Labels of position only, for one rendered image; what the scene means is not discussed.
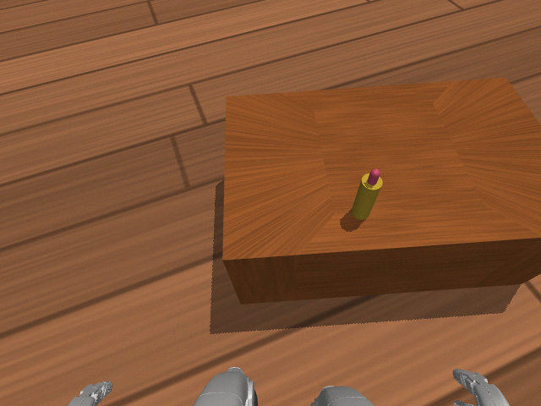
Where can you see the right robot hand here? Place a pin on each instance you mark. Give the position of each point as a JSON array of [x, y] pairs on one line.
[[485, 394]]

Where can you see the bottle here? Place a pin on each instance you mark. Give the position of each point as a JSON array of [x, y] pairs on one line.
[[368, 191]]

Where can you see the left robot hand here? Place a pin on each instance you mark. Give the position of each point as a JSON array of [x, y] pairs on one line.
[[92, 394]]

